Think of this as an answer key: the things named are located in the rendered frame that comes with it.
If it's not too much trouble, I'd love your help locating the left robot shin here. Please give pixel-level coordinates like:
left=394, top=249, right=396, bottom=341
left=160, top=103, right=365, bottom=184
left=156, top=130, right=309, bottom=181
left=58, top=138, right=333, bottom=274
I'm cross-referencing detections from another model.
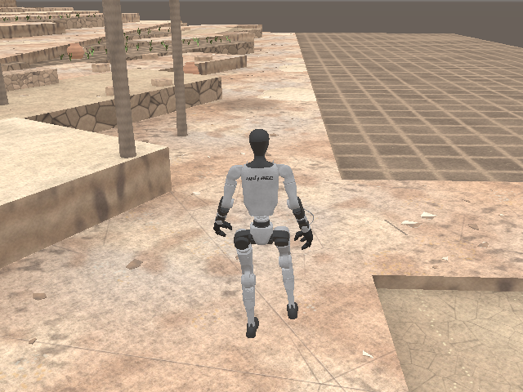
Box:
left=241, top=274, right=255, bottom=327

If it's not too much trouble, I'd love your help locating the robot right hand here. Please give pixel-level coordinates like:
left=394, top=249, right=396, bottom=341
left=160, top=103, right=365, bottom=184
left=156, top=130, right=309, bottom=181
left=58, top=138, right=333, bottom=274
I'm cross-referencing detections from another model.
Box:
left=294, top=229, right=313, bottom=250

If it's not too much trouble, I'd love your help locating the robot left forearm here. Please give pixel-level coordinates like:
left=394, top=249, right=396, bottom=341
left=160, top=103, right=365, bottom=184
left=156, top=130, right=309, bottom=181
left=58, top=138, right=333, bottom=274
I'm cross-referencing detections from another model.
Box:
left=215, top=196, right=230, bottom=225

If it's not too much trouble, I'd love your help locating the robot right forearm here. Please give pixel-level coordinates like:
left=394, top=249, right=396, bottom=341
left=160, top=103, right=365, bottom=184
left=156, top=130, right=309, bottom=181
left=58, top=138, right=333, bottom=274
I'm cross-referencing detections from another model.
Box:
left=293, top=197, right=311, bottom=233

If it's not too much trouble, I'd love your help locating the right robot upper arm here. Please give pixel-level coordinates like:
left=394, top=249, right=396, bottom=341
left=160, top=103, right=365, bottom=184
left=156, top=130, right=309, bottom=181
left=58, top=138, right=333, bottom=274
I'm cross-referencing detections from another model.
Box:
left=277, top=164, right=300, bottom=210

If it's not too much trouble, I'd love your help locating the left robot upper arm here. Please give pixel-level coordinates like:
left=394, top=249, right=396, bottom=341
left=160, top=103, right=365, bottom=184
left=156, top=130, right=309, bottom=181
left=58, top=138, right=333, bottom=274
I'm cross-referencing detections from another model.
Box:
left=221, top=165, right=243, bottom=209

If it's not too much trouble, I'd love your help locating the left robot thigh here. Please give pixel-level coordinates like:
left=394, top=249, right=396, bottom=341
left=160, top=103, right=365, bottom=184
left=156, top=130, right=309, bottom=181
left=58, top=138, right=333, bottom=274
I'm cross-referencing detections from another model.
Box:
left=234, top=229, right=256, bottom=288

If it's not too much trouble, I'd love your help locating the robot left hand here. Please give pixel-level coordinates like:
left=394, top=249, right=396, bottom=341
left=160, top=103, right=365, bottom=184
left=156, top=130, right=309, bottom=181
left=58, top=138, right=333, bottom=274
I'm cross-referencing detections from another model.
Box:
left=213, top=221, right=232, bottom=237

